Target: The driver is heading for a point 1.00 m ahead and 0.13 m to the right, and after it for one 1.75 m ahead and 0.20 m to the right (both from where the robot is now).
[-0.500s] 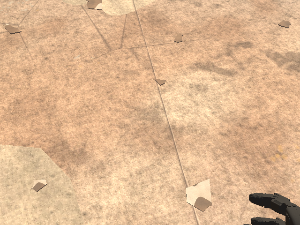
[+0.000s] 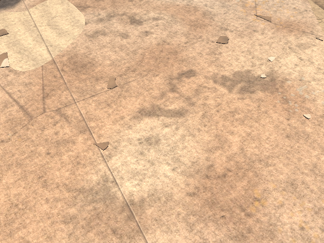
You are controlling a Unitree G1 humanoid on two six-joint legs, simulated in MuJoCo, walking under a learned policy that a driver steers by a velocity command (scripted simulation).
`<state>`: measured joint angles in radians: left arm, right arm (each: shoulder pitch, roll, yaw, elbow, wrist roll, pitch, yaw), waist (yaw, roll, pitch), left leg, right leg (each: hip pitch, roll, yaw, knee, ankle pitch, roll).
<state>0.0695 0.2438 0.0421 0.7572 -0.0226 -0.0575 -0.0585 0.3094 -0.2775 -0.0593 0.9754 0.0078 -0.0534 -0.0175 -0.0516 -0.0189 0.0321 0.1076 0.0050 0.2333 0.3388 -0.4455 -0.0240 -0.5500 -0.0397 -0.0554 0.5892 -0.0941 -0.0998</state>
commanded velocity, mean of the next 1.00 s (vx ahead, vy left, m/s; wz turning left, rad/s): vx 0.50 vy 0.00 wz -0.35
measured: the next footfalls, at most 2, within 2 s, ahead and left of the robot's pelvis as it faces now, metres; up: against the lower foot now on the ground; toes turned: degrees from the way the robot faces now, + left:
left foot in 0.50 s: +0.50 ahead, +0.05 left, +0.00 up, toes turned -20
right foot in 1.02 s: +0.67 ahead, -0.27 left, +0.00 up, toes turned -21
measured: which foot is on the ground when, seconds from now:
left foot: down 0.00-0.00, up 0.02-0.48, down 0.50-1.00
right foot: down 0.00-0.52, up 0.54-1.00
